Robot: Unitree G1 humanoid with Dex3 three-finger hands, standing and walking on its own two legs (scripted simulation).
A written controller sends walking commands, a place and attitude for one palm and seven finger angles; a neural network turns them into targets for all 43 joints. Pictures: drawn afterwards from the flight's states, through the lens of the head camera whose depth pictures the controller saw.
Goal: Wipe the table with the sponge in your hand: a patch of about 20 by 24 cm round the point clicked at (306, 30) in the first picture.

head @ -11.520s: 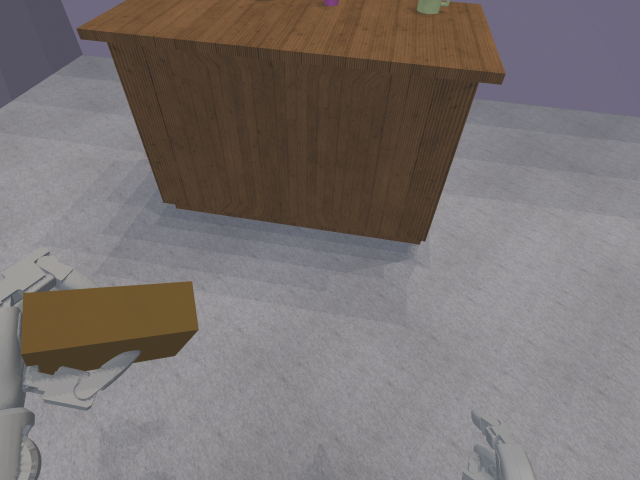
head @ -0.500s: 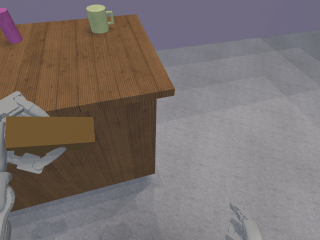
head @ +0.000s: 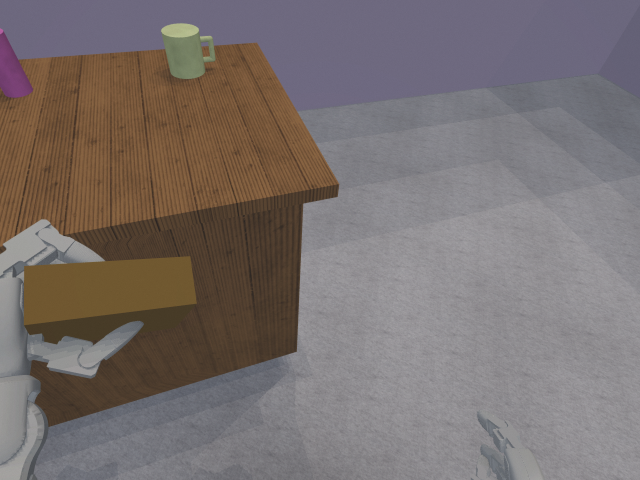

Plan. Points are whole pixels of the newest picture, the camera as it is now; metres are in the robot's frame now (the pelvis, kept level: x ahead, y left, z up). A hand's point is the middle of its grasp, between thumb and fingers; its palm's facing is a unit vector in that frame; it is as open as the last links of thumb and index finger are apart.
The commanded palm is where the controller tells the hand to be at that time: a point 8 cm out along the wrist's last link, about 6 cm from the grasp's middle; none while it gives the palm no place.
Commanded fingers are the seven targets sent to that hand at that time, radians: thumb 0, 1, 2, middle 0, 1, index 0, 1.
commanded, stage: look again from close up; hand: left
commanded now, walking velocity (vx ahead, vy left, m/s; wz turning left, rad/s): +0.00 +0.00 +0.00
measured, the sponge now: (138, 299) +0.25 +0.22 +0.14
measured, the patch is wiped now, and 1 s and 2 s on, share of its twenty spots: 0.00 0.00 0.00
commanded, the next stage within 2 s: shuffle to correct the standing spot in 0.28 s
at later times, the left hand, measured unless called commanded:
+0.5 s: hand (85, 284) +0.25 +0.27 +0.15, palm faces +0.38 -0.85 -0.36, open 9.1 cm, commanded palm +0.19 +0.30 +0.17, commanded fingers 0.00 0.10 1.30 -1.20 -1.60 -1.20 -1.60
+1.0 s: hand (39, 285) +0.24 +0.31 +0.15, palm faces +0.43 -0.82 -0.38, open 9.1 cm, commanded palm +0.19 +0.34 +0.17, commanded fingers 0.00 0.10 1.30 -1.20 -1.60 -1.20 -1.60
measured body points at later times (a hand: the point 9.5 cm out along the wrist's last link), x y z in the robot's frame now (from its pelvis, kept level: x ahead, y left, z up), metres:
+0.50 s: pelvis +0.03 +0.02 +0.00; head +0.05 +0.03 +0.45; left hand +0.22 +0.31 +0.17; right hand +0.23 -0.20 -0.07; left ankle +0.04 +0.11 -0.74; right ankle +0.04 -0.12 -0.74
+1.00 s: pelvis +0.04 +0.06 -0.02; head +0.05 +0.07 +0.43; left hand +0.21 +0.35 +0.17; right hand +0.21 -0.17 -0.11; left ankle +0.04 +0.11 -0.74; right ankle +0.04 -0.11 -0.74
